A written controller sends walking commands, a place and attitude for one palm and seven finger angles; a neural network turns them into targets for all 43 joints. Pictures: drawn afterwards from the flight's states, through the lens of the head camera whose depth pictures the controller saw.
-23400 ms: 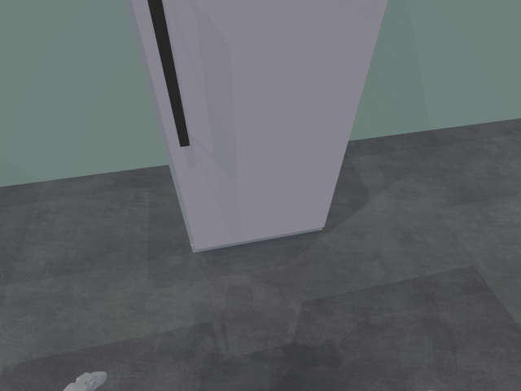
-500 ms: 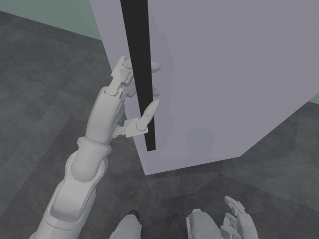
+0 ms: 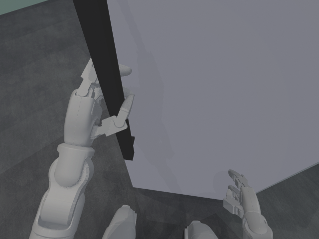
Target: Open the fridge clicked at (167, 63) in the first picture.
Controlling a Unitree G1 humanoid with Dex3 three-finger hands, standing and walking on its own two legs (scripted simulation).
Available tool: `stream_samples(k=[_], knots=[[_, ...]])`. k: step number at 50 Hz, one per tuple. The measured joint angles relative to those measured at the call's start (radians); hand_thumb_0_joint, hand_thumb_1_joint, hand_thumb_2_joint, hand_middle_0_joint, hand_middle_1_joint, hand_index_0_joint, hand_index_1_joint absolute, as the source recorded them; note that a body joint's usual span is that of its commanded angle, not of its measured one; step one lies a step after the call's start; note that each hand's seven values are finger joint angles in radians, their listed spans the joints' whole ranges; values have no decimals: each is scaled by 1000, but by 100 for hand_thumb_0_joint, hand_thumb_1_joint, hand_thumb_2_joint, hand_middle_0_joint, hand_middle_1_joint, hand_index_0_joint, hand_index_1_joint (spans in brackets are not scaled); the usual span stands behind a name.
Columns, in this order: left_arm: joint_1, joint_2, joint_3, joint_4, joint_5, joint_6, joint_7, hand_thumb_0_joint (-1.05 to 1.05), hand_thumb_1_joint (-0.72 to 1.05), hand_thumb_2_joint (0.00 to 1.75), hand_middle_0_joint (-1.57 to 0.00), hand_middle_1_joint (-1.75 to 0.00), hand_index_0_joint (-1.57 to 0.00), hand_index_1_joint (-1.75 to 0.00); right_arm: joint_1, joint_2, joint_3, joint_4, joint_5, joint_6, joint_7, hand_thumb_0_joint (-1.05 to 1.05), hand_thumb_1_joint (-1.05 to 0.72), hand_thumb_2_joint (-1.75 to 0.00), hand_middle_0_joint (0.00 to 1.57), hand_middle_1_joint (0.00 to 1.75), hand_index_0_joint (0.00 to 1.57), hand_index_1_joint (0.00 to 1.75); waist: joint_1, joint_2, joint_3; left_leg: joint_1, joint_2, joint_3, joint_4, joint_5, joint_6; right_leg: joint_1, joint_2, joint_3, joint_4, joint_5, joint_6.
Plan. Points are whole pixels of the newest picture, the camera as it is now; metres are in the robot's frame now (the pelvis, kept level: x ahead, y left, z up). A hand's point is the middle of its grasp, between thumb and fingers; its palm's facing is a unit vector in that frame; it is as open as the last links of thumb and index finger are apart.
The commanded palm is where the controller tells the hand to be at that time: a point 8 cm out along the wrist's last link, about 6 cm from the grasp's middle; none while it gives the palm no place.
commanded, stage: walk backward, drawing the door open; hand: left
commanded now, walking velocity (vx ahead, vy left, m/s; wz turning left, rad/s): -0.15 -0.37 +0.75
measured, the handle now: (120, 99) +0.34 +0.10 +0.17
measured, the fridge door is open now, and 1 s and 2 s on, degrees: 41 63 80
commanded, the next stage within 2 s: stop walking and hold the door back in 1.28 s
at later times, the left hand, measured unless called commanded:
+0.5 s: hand (128, 158) +0.22 +0.07 +0.19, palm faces +0.42 -0.89 -0.19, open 6.6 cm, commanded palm +0.16 +0.11 +0.20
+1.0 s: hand out of the picture +0.11 +0.03 +0.19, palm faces +0.72 -0.66 -0.22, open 6.3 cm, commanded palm +0.05 +0.05 +0.19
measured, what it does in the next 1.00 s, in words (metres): steps to the right, turning left: left foot, then right foot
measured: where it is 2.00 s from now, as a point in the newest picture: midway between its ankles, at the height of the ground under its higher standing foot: outside the picture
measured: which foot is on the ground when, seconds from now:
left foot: up 0.00-0.10, down 0.12-0.36, up 0.38-0.54, down 0.56-0.84, up 0.86-1.00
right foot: down 0.00-0.10, up 0.12-0.36, down 0.38-0.56, up 0.58-0.84, down 0.86-1.00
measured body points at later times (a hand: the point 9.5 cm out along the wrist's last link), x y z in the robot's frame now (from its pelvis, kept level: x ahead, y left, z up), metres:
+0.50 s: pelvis +0.00 -0.16 +0.01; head +0.05 -0.14 +0.46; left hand +0.19 +0.11 +0.20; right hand +0.23 -0.31 -0.09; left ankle -0.03 -0.03 -0.66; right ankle +0.07 -0.30 -0.71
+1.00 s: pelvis -0.03 -0.28 +0.02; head +0.01 -0.25 +0.47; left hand +0.07 +0.06 +0.21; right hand +0.22 -0.39 -0.07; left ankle -0.06 -0.16 -0.66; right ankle +0.05 -0.39 -0.71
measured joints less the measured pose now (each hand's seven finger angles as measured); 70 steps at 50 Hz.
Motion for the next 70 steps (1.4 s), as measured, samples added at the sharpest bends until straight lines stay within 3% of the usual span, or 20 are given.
stream_samples(k=[2, 5, 7, 11, 16, 19, 23, 28, 29, 31, 35, 40, 43, 48, 51, 54, 57, 61, 67, 70], knots=[[30, -6, 2, -36, -10, 14, 0, -10, 59, 83, -45, -140, -22, -127, 6, 6, -6, -2, 6, 10, 0, 1, -91, -90, 20, 29, 20, 30, -21, -4, 5, 17, -12, 90, 42, -26, 0, 4, -17, -38, 18, -24, 2], [56, 2, -11, -73, -27, 7, -10, -9, 59, 83, -46, -140, -24, -131, 44, 9, -1, -22, 7, 14, -6, 1, -91, -90, 20, 29, 20, 30, -44, -22, -21, 143, -36, 205, -223, 78, 3, -36, -48, -97, 77, -55, -23], [43, 15, -13, -73, -30, -25, -10, -10, 58, 83, -46, -140, -24, -132, 56, 22, -7, -24, -1, 6, -10, 1, -91, -90, 20, 29, 20, 30, -29, -35, -8, 159, -36, 196, -278, 174, 25, -107, -27, -80, 266, -181, -25], [52, 46, 3, -45, -8, -65, -8, -9, 59, 83, -48, -140, -24, -133, 74, 62, 22, 25, -16, 3, 13, 1, -91, -90, 20, 29, 20, 30, -2, -47, 37, 204, -5, 110, -391, 214, -16, -171, 67, -37, 475, -221, -13], [73, 34, 23, 1, -19, -58, 12, -6, 63, 84, -48, -140, -25, -133, 115, 29, 19, 30, -8, -10, 23, 1, -90, -90, 20, 30, 20, 30, 32, 64, 14, 202, 69, -21, -512, 307, -72, -42, 72, -32, 109, -131, -25], [94, 66, 87, -7, -41, -30, 36, -7, 62, 84, -47, -140, -23, -132, 124, 28, 27, 15, 10, -1, 19, 2, -90, -90, 20, 30, 20, 30, 52, 14, -54, 119, 32, -17, -364, 178, -45, 74, 1, 7, -127, -9, -52], [133, 35, 160, -15, -45, -22, 54, -7, 63, 83, -46, -140, -24, -132, 92, -9, 54, 34, -9, 3, 22, 1, -91, -90, 20, 29, 30, 34, 0, 8, -36, 16, -32, 51, 16, -54, -11, 48, -13, -17, -35, -43, -6], [172, 61, 169, -56, -64, -20, 54, -7, 63, 82, -46, -140, -26, -133, 142, -19, 49, -14, -12, 7, 7, 1, -91, -90, 20, 29, 32, 35, -59, -27, -61, 161, -64, 242, -345, 189, -9, 12, -61, -103, 50, -71, -24], [160, 70, 170, -55, -66, -28, 53, -7, 63, 82, -46, -140, -26, -134, 153, -16, 43, -22, -15, -1, 7, 1, -91, -90, 20, 29, 34, 36, -55, -32, -58, 167, -66, 244, -372, 238, 45, -20, -57, -103, 131, -132, -29], [132, 78, 169, -26, -58, -54, 52, -7, 63, 81, -46, -140, -26, -135, 146, 10, 32, 1, -10, 8, 5, 1, -91, -90, 20, 29, 34, 36, -29, -49, -25, 175, -59, 234, -356, 233, 68, -61, -10, -55, 295, -256, -29], [116, 68, 158, 26, -46, -47, 56, -6, 63, 81, -46, -140, -29, -136, 145, 27, 40, 37, -12, 8, 16, 1, -91, -90, 20, 29, 30, 34, -17, -6, -13, 203, -21, 144, -468, 305, 23, -74, 68, -59, 382, -245, -25], [122, 66, 171, 82, -72, -22, 72, -7, 62, 78, -46, -140, -32, -137, 161, -4, 48, 18, -13, 6, 21, 1, -91, -90, 20, 29, 27, 33, 25, 75, -44, 193, 25, 71, -557, 387, -18, 61, 85, -62, 82, -220, -38], [123, 111, 237, 80, -88, -6, 75, -10, 59, 77, -46, -140, -32, -136, 191, 2, 77, -15, -9, -2, 28, 1, -90, -90, 20, 29, 32, 35, 43, 20, -78, 122, -6, 74, -470, 310, -31, 168, 38, -32, -165, -64, -61], [173, 88, 307, 73, -86, -33, 90, -9, 59, 77, -46, -140, -34, -137, 134, -10, 64, 34, -2, 3, 12, 1, -91, -90, 20, 29, 34, 36, 19, -28, -51, 16, -96, 106, -28, 4, -23, 125, 5, -17, -113, -29, -42], [209, 101, 314, 60, -82, -52, 93, -9, 59, 76, -46, -140, -34, -137, 142, -11, 61, 25, -5, 3, -3, 1, -91, -90, 20, 29, 32, 35, -20, -75, -68, 94, -110, 183, -177, 37, -13, 114, -36, -37, -109, -23, -38], [216, 112, 292, 45, -74, -74, 92, -10, 59, 75, -46, -140, -32, -137, 174, -34, 54, -3, -9, -8, -8, 1, -91, -90, 20, 29, 33, 36, -45, -57, -96, 237, -86, 226, -480, 305, 6, 66, -39, -80, -17, -63, -27], [172, 125, 270, 79, -64, -97, 88, -11, 59, 76, -46, -140, -31, -137, 158, -9, 29, 20, -1, -5, -14, 1, -91, -90, 20, 29, 33, 36, -17, -77, -61, 242, -94, 235, -466, 291, 58, -5, -17, -31, 210, -245, -37], [148, 107, 245, 135, -51, -85, 80, -9, 61, 78, -46, -140, -30, -138, 139, -8, 30, 44, -4, -11, -6, 1, -91, -90, 20, 29, 28, 34, -12, 2, -50, 241, -52, 174, -518, 346, 43, -33, 61, -46, 367, -284, -33], [135, 103, 249, 176, -80, -58, 84, -8, 61, 75, -46, -140, -32, -139, 131, -17, 38, 17, 3, 1, -8, 1, -90, -90, 20, 29, 23, 31, 28, 75, -72, 183, -22, 125, -579, 446, 17, 126, 78, -70, 42, -224, -51], [125, 112, 290, 159, -86, -52, 76, -9, 61, 74, -46, -140, -31, -138, 103, -20, 41, 9, 13, 10, -8, 1, -90, -90, 20, 30, 22, 30, 44, 55, -63, 59, -58, 103, -345, 227, -8, 161, 54, -69, -94, -59, -73]])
